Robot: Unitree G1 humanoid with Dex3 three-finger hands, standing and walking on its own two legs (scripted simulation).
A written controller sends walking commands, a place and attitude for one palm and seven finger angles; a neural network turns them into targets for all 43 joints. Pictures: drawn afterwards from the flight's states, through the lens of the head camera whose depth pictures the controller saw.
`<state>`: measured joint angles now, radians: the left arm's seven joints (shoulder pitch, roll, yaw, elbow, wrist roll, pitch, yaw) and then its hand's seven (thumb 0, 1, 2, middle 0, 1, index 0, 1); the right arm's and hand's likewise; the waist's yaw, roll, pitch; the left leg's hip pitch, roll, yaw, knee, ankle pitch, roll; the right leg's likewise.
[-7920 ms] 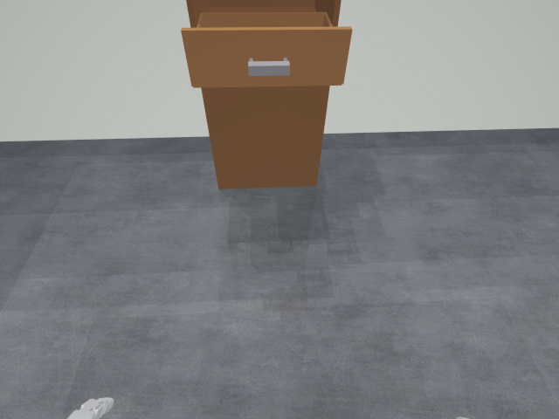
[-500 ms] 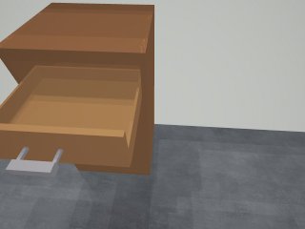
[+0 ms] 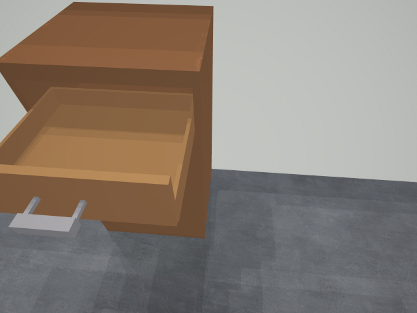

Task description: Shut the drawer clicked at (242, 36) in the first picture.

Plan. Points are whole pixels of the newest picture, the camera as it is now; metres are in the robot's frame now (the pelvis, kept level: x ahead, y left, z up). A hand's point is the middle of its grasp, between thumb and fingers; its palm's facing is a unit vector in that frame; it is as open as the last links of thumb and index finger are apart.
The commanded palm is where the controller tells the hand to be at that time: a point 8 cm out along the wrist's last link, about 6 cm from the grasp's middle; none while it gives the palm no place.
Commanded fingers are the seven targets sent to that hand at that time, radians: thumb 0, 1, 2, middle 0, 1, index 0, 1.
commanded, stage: shuffle to correct the standing spot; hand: left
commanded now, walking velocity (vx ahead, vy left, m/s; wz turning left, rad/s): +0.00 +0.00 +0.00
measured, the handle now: (52, 214) +0.28 +0.33 +0.03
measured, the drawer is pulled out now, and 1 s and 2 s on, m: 0.29 0.29 0.29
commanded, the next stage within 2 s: come to a stop and stand still in 0.50 s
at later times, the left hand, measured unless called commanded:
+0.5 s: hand out of the picture -0.03 +0.26 -0.19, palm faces +0.10 -0.96 -0.25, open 7.4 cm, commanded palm none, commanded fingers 0.00 0.90 0.90 -0.20 -0.30 -0.20 -0.30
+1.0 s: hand out of the picture -0.04 +0.22 -0.18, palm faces +0.05 -0.99 -0.12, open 7.4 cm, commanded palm none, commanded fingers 0.00 0.90 0.90 -0.20 -0.30 -0.20 -0.30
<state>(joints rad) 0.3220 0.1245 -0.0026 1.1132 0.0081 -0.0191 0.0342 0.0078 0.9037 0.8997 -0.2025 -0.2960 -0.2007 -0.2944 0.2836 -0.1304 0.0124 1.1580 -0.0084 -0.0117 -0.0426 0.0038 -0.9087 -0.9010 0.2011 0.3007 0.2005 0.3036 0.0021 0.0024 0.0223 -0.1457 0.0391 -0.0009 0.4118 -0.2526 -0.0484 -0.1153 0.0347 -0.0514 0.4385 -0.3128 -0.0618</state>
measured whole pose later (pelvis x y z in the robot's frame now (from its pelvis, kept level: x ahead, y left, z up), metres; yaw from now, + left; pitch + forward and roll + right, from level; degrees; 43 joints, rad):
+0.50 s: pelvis -0.03 +0.06 -0.02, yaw +1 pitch -1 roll +2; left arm 0.29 0.20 0.06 1.02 0.02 0.05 0.04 0.01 0.90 0.90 -0.21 -0.30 -0.20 -0.29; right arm 0.21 -0.19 -0.05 0.99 -0.02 0.01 -0.02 0.00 -0.91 -0.90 0.20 0.30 0.20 0.30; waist 0.02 -0.05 0.07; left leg -0.31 0.00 0.07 0.56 -0.20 0.00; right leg -0.30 -0.08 -0.02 0.78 -0.50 -0.01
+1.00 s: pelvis -0.02 +0.08 +0.00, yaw +0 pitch +0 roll +0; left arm 0.36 0.10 0.00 1.07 0.01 -0.02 0.02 0.01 0.90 0.90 -0.20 -0.30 -0.20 -0.29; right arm 0.26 -0.16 -0.01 1.09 -0.01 0.00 -0.03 0.00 -0.92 -0.90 0.20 0.30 0.20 0.30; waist 0.01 -0.01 0.03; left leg -0.22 0.05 0.03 0.47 -0.23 -0.03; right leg -0.15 0.04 -0.10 0.48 -0.33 -0.08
